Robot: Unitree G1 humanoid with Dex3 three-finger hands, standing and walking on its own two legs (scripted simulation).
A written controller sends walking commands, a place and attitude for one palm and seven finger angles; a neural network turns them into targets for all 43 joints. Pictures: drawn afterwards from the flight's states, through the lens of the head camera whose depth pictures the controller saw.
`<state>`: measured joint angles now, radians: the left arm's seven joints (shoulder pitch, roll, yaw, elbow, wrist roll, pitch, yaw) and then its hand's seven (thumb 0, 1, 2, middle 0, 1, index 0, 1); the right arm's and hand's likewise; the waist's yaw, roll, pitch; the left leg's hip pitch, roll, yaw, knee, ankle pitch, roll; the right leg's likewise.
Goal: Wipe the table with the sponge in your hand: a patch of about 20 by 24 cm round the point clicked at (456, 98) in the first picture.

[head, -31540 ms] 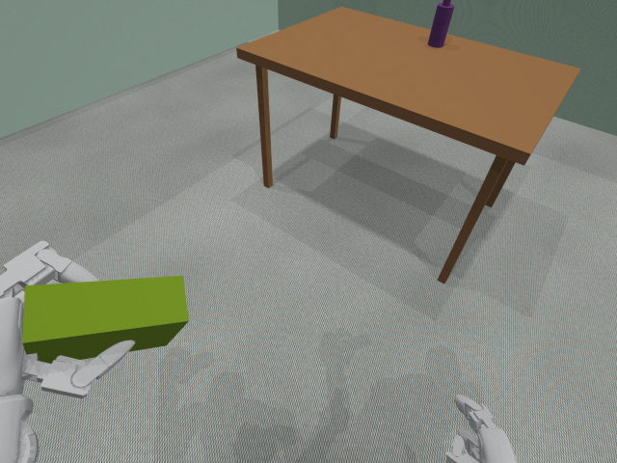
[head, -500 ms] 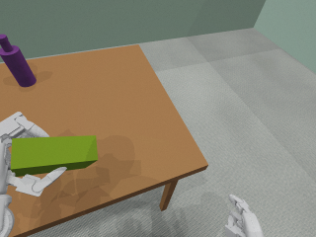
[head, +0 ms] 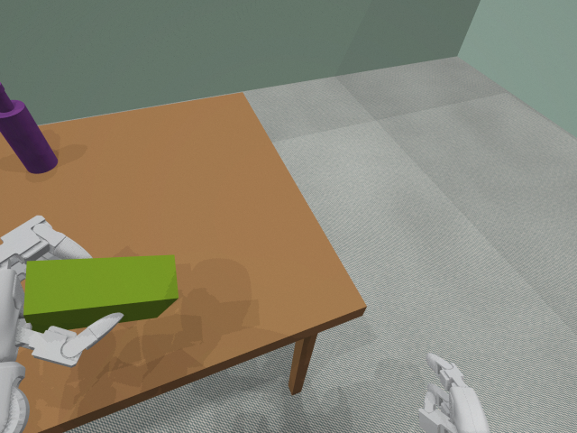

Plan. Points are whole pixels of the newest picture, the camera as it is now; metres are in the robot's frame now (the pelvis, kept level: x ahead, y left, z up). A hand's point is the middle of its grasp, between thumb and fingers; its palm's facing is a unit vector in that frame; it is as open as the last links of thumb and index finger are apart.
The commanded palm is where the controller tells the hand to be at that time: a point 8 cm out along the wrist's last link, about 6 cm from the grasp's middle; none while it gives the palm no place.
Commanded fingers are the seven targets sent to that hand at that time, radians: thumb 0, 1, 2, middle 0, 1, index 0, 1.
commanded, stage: come to a stop and stand still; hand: left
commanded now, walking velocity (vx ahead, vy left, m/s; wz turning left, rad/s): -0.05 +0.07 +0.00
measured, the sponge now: (125, 292) +0.23 +0.20 +0.12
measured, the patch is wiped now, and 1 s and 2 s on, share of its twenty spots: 0.00 0.00 0.00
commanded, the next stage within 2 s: look again from close up in 1.48 s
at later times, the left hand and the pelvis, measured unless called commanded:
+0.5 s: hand (56, 275) +0.22 +0.25 +0.17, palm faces +0.35 -0.82 -0.45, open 9.2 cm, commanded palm +0.15 +0.29 +0.17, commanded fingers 0.00 0.10 1.30 -1.20 -1.60 -1.20 -1.60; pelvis +0.00 +0.00 +0.00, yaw +2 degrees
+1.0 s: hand (33, 286) +0.21 +0.27 +0.16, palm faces +0.39 -0.81 -0.44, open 9.2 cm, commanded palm +0.15 +0.29 +0.17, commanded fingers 0.00 0.10 1.30 -1.20 -1.60 -1.20 -1.60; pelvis +0.00 +0.01 -0.01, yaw +2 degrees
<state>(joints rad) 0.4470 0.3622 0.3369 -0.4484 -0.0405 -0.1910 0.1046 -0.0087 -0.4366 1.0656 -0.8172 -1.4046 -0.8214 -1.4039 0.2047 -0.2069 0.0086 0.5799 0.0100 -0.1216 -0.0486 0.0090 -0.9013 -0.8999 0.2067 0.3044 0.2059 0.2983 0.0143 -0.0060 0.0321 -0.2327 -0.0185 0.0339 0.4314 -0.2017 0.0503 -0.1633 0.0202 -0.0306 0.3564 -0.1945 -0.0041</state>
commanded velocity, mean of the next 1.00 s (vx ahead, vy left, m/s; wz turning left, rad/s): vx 0.00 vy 0.00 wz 0.00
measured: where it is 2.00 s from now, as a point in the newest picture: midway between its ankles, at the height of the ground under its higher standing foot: outside the picture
